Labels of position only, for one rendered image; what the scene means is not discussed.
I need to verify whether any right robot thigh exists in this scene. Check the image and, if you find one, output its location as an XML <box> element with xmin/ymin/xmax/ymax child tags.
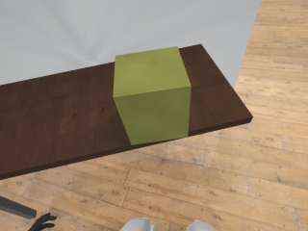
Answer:
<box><xmin>186</xmin><ymin>220</ymin><xmax>217</xmax><ymax>231</ymax></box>

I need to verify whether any carton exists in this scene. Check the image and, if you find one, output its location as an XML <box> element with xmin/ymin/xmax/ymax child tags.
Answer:
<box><xmin>113</xmin><ymin>46</ymin><xmax>192</xmax><ymax>145</ymax></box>

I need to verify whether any left robot thigh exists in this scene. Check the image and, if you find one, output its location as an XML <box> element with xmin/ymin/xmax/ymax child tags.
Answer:
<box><xmin>120</xmin><ymin>218</ymin><xmax>155</xmax><ymax>231</ymax></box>

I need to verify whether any left robot hand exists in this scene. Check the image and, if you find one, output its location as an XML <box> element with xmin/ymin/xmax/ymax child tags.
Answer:
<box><xmin>28</xmin><ymin>213</ymin><xmax>56</xmax><ymax>231</ymax></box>

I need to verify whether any table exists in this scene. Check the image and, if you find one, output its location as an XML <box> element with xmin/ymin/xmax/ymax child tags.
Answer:
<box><xmin>0</xmin><ymin>43</ymin><xmax>253</xmax><ymax>219</ymax></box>

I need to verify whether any robot thigh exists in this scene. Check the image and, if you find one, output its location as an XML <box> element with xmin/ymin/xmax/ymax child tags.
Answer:
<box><xmin>186</xmin><ymin>220</ymin><xmax>217</xmax><ymax>231</ymax></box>
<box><xmin>120</xmin><ymin>218</ymin><xmax>155</xmax><ymax>231</ymax></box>

